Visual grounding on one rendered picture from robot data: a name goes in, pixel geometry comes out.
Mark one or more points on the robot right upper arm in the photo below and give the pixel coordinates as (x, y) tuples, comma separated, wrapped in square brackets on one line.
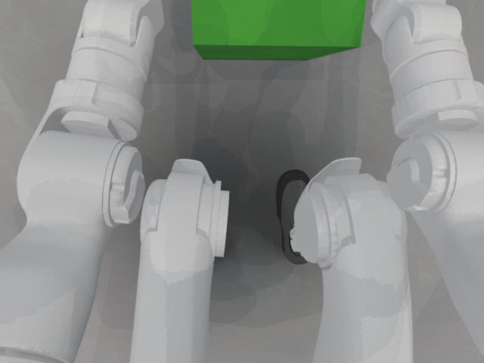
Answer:
[(438, 176)]

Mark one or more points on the carton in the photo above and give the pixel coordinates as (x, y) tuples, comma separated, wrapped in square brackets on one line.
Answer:
[(281, 30)]

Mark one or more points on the robot right forearm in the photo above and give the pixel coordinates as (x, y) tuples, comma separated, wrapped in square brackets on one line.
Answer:
[(428, 67)]

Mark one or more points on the robot left forearm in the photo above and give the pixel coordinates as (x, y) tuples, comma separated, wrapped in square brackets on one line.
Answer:
[(101, 95)]

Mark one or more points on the robot left shin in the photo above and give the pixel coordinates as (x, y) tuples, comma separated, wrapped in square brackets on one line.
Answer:
[(152, 202)]

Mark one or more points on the robot left upper arm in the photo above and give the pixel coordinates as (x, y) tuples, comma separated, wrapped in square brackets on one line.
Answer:
[(75, 189)]

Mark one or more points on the robot right shin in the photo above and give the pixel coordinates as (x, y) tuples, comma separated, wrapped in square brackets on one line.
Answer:
[(342, 166)]

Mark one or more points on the robot shin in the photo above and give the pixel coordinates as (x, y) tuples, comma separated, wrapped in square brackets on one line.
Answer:
[(342, 166), (152, 202)]

